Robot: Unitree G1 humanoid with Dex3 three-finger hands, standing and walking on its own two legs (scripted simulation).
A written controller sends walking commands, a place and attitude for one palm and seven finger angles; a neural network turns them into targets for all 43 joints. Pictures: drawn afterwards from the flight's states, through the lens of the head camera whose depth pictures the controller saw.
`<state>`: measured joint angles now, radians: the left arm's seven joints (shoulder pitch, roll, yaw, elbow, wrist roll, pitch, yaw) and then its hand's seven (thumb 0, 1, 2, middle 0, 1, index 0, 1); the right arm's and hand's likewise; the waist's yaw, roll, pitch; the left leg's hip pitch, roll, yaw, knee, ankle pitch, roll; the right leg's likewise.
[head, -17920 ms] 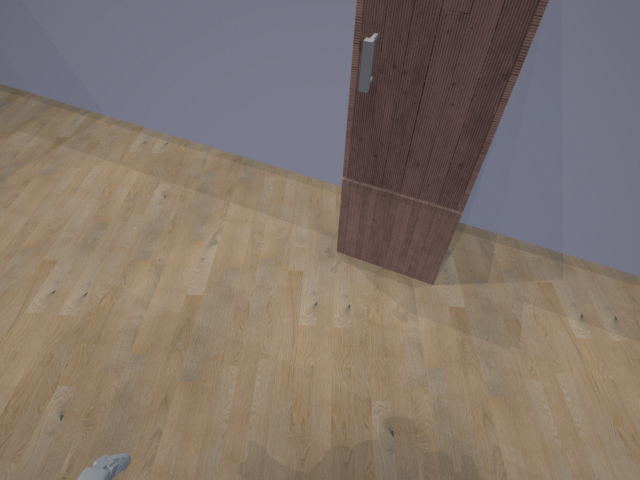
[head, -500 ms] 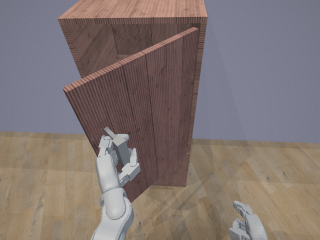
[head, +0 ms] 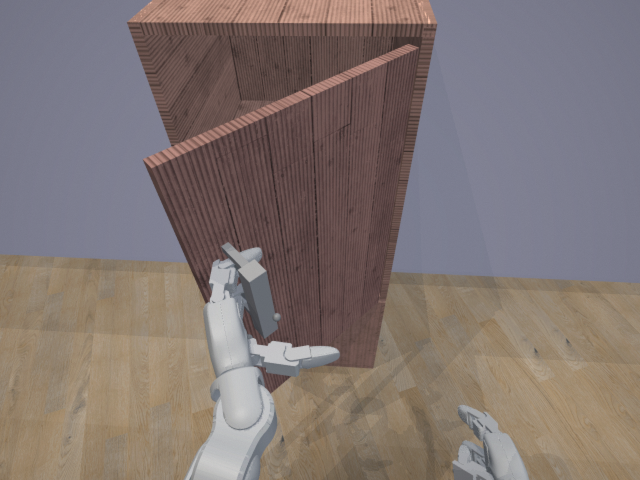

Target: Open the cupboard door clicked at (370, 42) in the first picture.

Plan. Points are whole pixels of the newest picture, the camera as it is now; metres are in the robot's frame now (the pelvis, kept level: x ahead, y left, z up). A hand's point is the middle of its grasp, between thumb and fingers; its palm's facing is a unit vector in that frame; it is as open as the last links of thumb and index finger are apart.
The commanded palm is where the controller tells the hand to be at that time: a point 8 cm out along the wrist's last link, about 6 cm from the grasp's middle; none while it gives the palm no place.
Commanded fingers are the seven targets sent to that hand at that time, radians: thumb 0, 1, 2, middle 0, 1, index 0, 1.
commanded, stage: open thumb and fingers to let go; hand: left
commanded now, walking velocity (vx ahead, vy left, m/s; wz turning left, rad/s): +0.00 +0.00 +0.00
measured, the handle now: (249, 290) +0.32 +0.11 +0.08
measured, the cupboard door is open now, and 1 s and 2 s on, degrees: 46 50 49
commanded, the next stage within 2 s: slide the hand sideways off the handle in 0.14 s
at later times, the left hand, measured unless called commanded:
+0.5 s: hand (287, 356) +0.24 +0.05 +0.08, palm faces -0.18 -0.98 -0.02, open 16.2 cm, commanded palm +0.22 +0.11 +0.08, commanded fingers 0.00 -0.50 0.30 -0.15 -0.30 -0.15 -0.30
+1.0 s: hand (244, 381) +0.21 +0.10 +0.08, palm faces -0.03 -1.00 -0.02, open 16.1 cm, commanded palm +0.18 +0.16 +0.08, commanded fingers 0.00 -0.50 0.30 -0.15 -0.30 -0.15 -0.30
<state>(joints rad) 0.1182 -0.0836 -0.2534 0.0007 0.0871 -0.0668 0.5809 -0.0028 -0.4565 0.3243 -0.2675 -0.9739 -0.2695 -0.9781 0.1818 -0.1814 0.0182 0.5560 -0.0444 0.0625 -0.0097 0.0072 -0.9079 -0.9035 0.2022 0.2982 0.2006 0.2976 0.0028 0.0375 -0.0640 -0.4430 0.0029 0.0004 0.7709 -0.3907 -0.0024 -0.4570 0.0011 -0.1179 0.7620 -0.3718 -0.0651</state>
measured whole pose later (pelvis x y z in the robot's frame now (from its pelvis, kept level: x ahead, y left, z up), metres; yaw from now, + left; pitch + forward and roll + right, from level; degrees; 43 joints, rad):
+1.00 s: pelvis +0.00 +0.00 +0.00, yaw -1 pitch +4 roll +0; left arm 0.47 0.10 -0.16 -0.26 -0.07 -0.19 0.03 -0.01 -0.50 0.30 -0.20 -0.32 -0.20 -0.32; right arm 0.25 -0.22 0.04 0.45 0.01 -0.06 -0.01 0.01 -0.91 -0.90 0.20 0.30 0.20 0.30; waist 0.01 0.03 -0.06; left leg -0.46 0.01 0.02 0.80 -0.41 0.00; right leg -0.48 0.01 -0.10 0.79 -0.39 -0.06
